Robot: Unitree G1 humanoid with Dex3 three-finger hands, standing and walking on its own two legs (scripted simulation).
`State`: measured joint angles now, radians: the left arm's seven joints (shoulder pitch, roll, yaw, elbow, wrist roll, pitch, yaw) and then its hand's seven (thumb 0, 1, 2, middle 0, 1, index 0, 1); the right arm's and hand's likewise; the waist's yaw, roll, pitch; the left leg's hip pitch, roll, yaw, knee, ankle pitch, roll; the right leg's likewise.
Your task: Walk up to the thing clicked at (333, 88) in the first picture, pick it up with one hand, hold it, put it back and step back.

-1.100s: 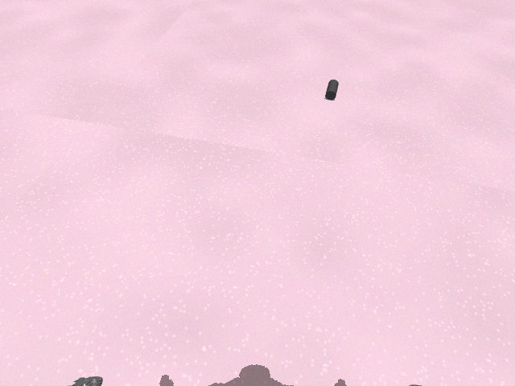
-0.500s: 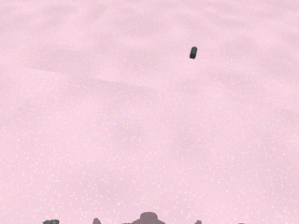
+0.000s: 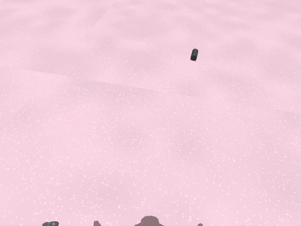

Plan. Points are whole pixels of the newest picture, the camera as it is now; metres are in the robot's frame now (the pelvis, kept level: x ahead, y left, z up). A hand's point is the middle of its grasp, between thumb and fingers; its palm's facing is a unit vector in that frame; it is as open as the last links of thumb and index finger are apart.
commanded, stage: stand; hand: left
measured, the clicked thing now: (194, 54) +1.97 -0.51 -0.75
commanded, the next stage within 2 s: walk up in 0.02 s
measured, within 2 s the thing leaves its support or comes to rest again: neither
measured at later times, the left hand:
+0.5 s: hand (97, 162) +0.31 +0.19 -0.13, palm faces -0.28 -0.81 -0.52, open 7.4 cm
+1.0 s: hand (139, 82) +0.76 +0.07 -0.15, palm faces -0.68 -0.57 -0.47, open 7.4 cm
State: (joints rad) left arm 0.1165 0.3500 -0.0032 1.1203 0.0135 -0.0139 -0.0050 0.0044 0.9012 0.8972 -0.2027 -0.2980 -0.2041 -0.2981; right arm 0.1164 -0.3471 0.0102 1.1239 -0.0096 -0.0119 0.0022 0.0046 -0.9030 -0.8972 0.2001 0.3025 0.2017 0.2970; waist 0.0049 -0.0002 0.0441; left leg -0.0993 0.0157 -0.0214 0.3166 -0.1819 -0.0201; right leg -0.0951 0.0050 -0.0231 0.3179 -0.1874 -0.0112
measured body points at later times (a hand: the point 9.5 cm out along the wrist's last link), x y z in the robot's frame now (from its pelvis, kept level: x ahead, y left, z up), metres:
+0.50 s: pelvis +0.13 -0.07 -0.04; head +0.09 -0.12 +0.40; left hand +0.32 +0.23 -0.10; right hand +0.12 -0.43 -0.17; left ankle +0.09 +0.09 -0.69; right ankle +0.09 -0.21 -0.75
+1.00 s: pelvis +0.46 -0.07 -0.01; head +0.50 -0.09 +0.43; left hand +0.79 +0.10 -0.12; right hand +0.26 -0.35 -0.10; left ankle +0.54 -0.03 -0.75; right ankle +0.33 -0.17 -0.65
